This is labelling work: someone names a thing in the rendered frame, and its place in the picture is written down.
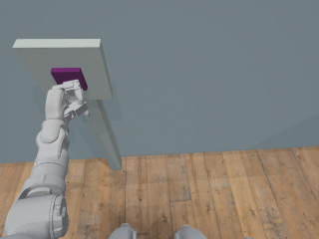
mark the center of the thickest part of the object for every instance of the left robot forearm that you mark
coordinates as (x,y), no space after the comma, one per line
(51,164)

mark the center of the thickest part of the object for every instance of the robot left upper arm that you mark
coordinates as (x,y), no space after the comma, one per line
(41,217)

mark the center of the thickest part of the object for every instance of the robot left hand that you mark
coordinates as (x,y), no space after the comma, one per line
(59,107)

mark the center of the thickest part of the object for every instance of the button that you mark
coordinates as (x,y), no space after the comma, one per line
(62,75)

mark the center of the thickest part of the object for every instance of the panel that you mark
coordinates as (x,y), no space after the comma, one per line
(40,56)

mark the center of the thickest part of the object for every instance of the robot thigh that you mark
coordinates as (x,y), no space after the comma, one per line
(188,233)
(124,233)

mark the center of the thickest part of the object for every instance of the left robot thigh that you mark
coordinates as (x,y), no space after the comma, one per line
(124,233)

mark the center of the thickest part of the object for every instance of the right robot thigh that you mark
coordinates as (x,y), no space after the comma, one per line
(188,233)

